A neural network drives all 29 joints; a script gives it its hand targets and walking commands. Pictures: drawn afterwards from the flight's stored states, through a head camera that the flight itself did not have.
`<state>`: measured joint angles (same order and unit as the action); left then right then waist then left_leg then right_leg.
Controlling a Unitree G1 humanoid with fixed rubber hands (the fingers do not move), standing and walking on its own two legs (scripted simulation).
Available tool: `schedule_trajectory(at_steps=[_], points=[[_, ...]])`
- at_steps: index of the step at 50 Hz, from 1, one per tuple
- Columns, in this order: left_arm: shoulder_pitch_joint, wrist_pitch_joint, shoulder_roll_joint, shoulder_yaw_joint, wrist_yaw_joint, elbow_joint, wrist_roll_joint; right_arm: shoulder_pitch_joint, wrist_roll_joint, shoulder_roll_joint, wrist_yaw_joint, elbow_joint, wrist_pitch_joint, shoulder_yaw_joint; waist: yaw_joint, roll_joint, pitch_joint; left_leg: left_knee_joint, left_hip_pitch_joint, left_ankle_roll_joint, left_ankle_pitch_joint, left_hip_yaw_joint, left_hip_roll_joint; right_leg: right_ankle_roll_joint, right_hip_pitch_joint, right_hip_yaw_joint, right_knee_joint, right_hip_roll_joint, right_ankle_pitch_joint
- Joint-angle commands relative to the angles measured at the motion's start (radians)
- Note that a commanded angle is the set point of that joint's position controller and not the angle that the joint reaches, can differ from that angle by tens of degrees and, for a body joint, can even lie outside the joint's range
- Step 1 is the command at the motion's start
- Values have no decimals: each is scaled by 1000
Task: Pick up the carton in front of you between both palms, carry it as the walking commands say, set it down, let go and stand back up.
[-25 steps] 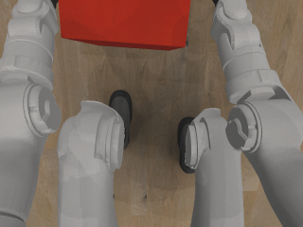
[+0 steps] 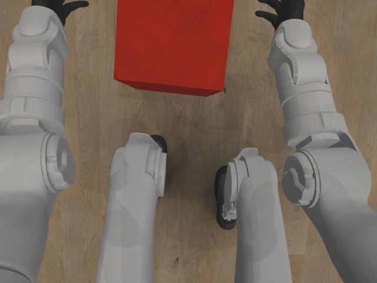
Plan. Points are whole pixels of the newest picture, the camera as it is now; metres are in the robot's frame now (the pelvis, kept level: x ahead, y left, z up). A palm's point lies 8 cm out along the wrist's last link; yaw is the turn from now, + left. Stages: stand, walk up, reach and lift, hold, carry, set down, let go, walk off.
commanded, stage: set down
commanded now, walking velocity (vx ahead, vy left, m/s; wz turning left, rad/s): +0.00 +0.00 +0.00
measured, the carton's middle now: (174, 47) +0.52 +0.11 -0.31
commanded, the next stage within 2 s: let go in 0.70 s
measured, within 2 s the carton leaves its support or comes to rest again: neither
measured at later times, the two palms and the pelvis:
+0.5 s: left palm out of the picture +0.50 +0.32 +0.02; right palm out of the picture +0.55 -0.08 +0.02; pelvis +0.02 +0.01 +0.12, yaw +2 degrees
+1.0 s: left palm out of the picture +0.43 +0.32 +0.14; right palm out of the picture +0.48 -0.11 +0.14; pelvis +0.07 +0.02 +0.26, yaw +4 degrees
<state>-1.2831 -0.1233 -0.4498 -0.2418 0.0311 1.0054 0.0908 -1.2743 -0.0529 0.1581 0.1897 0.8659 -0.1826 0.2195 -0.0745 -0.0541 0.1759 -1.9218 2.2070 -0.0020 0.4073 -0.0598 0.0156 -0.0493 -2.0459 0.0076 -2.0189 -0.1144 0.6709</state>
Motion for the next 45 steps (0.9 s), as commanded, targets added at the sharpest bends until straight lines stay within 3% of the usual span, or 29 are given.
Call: schedule_trajectory(at_steps=[1, 10, 17, 24, 36, 41, 45], points=[[-202, 22, -102, -30, 2, -96, -31, -171, 17, 82, -13, -67, 29, 31, -17, 123, -1037, 159, -872, 26, -204, 87, -23, -11, 139, 92, 278, -29, -128], [-143, 1, -120, -69, 10, -187, -46, -122, 4, 74, -22, -194, 21, 5, -41, 92, -1233, 293, -1080, 20, -295, 93, -44, -24, 236, 100, 412, -33, -176], [-94, -39, -114, -64, 32, -281, -32, -55, 16, 79, -25, -303, -11, 13, -18, 102, -1331, 408, -1286, 13, -408, 84, -60, -22, 310, 105, 541, -30, -234], [-40, -40, -79, -72, 50, -277, -58, 14, 33, 63, -48, -279, -6, 35, 1, 116, -1264, 547, -1369, 12, -432, 66, -61, -22, 362, 91, 690, -18, -260], [41, 7, -29, -117, 66, -219, -135, 104, 69, 36, -84, -220, 38, 57, 7, 99, -1147, 792, -1485, 5, -452, 49, -52, -29, 540, 60, 948, 6, -322], [192, 6, -12, -109, 70, -257, -187, 255, 122, 27, -91, -254, 39, 49, 11, 97, -1203, 880, -1644, 3, -511, 44, -49, -31, 681, 58, 1038, 7, -374], [386, 4, 13, -75, 69, -364, -207, 443, 157, 21, -104, -341, 41, 24, 15, 106, -1199, 956, -1800, -2, -572, 33, -46, -23, 791, 53, 1113, 9, -411]])
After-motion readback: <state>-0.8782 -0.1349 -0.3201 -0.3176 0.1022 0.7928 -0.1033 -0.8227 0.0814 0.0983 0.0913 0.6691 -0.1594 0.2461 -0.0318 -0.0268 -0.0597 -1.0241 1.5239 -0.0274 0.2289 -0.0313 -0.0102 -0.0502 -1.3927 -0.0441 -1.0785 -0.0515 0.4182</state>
